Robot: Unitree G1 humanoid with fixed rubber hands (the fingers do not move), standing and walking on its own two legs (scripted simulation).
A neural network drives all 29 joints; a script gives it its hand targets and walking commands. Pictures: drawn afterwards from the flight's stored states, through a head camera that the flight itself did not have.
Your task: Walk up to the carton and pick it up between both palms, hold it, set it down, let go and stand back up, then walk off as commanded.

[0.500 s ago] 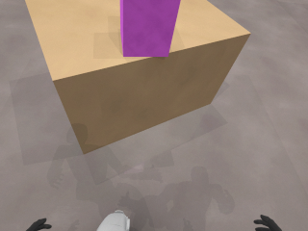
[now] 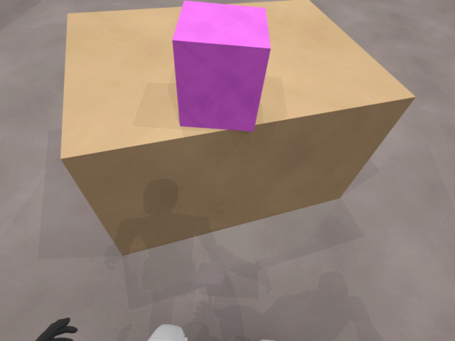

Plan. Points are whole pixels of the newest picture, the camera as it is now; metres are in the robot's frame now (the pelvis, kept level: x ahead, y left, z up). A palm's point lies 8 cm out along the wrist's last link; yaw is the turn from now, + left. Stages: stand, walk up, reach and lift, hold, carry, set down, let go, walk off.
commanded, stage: walk up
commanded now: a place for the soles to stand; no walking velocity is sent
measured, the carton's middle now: (220, 69) +0.75 +0.05 +0.04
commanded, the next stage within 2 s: none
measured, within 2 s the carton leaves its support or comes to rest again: neither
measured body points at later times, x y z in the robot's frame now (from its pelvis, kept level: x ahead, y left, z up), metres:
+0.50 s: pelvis +0.12 -0.07 -0.01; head +0.15 -0.01 +0.44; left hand +0.18 +0.26 -0.14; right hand +0.20 -0.41 -0.07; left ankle +0.15 +0.08 -0.72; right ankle +0.14 -0.22 -0.69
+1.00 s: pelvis +0.15 -0.12 -0.01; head +0.18 -0.08 +0.44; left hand +0.17 +0.22 -0.14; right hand +0.32 -0.42 -0.10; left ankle +0.13 +0.02 -0.72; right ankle +0.19 -0.23 -0.72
